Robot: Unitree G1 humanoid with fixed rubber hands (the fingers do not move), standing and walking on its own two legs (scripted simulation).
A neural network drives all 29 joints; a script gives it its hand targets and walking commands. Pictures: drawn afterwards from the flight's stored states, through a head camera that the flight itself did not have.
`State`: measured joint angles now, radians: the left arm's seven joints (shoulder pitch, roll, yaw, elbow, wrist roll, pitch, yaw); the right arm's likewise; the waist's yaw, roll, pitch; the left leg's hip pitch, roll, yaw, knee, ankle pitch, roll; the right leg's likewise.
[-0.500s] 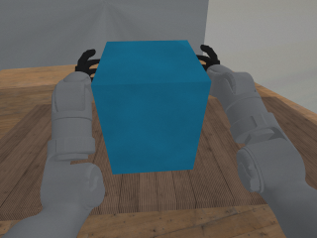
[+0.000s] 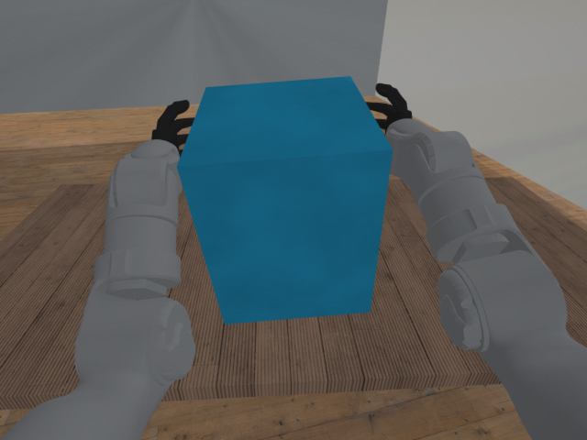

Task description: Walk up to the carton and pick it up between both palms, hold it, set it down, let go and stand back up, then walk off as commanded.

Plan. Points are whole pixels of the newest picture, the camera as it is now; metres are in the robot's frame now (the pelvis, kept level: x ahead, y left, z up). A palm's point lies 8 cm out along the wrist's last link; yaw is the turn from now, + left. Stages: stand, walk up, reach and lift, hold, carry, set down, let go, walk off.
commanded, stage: hold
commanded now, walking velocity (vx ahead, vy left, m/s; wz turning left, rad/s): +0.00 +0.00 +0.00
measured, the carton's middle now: (287, 199) +0.37 +0.00 +0.24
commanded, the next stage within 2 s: set down in 1.72 s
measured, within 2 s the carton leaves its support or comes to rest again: neither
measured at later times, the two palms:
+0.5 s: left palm (151, 150) +0.33 +0.16 +0.33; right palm (406, 140) +0.34 -0.14 +0.33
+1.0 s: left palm (157, 155) +0.37 +0.16 +0.30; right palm (389, 135) +0.38 -0.13 +0.32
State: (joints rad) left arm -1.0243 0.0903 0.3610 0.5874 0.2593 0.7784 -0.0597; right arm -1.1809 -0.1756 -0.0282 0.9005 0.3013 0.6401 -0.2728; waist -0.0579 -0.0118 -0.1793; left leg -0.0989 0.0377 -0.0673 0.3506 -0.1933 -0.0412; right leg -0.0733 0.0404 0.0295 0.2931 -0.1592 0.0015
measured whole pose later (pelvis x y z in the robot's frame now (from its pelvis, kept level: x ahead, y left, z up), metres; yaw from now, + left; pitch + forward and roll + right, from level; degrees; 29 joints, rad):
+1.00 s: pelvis +0.00 +0.00 +0.00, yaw +0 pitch -3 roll -1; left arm -1.01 0.09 0.36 0.50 0.27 0.84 -0.06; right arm -1.18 -0.18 -0.02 0.89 0.36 0.63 -0.29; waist -0.06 -0.03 -0.18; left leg -0.10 0.04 -0.07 0.35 -0.19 -0.04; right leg -0.07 0.04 0.03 0.29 -0.16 0.00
